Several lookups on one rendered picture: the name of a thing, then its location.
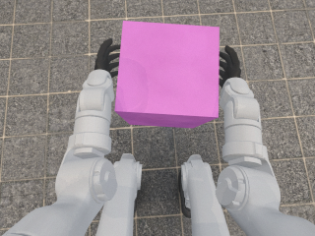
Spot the right robot hand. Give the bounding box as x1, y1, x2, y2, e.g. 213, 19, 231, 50
219, 45, 241, 88

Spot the robot left upper arm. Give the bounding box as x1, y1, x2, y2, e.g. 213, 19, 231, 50
1, 157, 118, 236

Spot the robot right forearm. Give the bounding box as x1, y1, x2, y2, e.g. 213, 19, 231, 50
219, 77, 277, 181

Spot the robot right thigh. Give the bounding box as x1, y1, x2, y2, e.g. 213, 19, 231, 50
181, 159, 230, 236

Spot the carton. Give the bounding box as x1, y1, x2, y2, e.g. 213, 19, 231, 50
114, 21, 220, 129

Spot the left robot hand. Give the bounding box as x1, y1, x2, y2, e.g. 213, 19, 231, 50
94, 38, 121, 79

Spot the robot left forearm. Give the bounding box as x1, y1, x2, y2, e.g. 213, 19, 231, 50
55, 69, 115, 195

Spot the robot left shin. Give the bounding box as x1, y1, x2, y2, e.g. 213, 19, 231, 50
113, 153, 138, 200

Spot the robot right upper arm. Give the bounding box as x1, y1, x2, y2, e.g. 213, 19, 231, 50
215, 165, 315, 236

